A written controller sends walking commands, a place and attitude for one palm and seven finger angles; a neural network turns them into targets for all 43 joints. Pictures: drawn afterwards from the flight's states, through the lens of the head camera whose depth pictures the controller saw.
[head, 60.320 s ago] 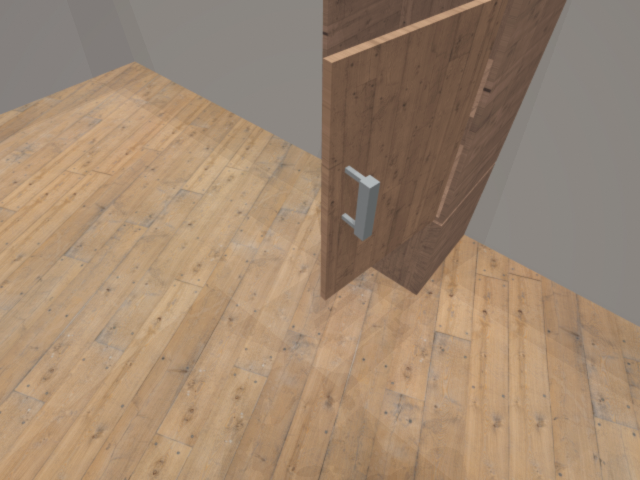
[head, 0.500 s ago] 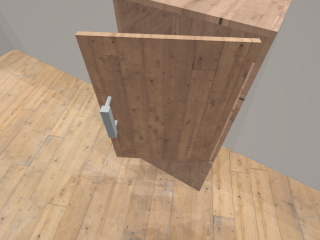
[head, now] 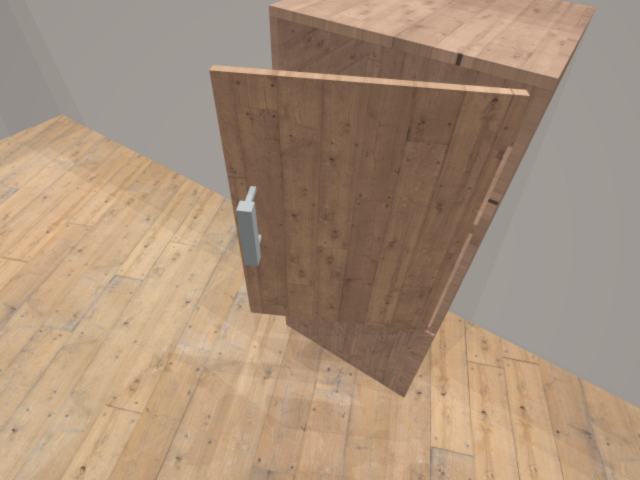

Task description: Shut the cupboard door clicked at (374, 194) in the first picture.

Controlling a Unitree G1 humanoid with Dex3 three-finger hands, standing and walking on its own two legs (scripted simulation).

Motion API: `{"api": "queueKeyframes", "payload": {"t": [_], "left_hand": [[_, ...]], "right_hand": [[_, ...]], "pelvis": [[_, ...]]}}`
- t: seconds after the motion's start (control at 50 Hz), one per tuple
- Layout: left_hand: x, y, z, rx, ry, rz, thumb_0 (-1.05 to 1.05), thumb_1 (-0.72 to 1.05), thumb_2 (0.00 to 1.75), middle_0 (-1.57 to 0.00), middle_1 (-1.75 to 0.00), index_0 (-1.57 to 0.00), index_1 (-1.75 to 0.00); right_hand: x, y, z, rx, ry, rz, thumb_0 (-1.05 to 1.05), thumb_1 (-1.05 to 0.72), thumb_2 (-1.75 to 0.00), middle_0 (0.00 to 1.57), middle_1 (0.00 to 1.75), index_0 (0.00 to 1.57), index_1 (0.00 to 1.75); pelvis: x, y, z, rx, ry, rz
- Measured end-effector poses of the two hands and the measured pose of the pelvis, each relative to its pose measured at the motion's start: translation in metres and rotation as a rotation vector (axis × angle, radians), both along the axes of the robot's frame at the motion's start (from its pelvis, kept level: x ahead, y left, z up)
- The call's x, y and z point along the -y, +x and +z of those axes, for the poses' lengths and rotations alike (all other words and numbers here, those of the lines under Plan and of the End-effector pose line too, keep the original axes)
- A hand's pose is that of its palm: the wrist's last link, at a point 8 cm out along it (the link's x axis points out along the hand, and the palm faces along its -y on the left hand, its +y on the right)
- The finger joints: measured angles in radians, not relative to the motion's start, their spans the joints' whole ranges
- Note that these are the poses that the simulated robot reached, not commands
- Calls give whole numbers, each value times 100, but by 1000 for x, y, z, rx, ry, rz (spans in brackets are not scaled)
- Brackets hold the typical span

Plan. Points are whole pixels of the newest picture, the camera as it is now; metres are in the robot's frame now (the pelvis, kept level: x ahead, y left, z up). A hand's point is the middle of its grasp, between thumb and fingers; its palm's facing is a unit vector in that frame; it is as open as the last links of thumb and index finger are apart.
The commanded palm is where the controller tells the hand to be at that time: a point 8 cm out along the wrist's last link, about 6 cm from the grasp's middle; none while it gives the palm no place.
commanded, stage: come to a stop and stand still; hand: left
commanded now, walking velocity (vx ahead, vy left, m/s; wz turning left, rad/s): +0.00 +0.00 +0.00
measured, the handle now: (252, 226) +0.53 +0.15 -0.01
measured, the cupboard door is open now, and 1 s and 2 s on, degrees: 28 28 28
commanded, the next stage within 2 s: look again from close up in 0.48 s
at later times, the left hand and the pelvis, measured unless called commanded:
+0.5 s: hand out of the picture -0.02 +0.26 -0.16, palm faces -0.03 -0.95 -0.30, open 7.4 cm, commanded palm none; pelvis -0.03 +0.03 +0.01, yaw +0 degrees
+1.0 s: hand out of the picture +0.00 +0.24 -0.16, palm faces -0.03 -0.96 -0.27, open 7.4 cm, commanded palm none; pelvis -0.01 +0.02 +0.01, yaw +0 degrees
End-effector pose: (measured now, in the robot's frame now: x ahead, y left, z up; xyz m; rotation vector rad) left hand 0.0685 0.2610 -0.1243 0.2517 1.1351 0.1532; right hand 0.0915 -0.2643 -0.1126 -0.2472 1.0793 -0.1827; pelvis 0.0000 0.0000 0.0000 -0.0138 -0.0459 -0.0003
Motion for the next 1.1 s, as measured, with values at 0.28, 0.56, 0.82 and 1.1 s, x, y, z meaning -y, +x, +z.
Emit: {"api": "queueKeyframes", "payload": {"t": [0.28,0.56,0.82,1.1], "left_hand": [[-49,-52,5,-99,54,14,1,91,90,-20,-30,-20,-30],[-43,-97,-4,-228,17,40,1,91,90,-20,-30,-20,-30],[-29,-89,-7,-225,-11,39,0,91,90,-20,-30,-20,-30],[-28,-56,-2,-172,4,23,0,91,90,-20,-30,-20,-30]], "right_hand": [[5,-42,7,-80,-52,-1,0,-91,-90,20,30,20,30],[-8,-73,-1,-178,-27,-35,0,-91,-90,20,30,20,30],[-17,-64,-3,-177,-3,-43,0,-91,-90,20,30,20,30],[-11,-45,0,-156,-5,-36,0,-91,-90,20,30,20,30]], "pelvis": [[-20,-22,5,-9,-4,7],[-27,-26,7,-10,-1,5],[-26,-21,9,-15,1,5],[-21,-11,11,-13,3,6]]}}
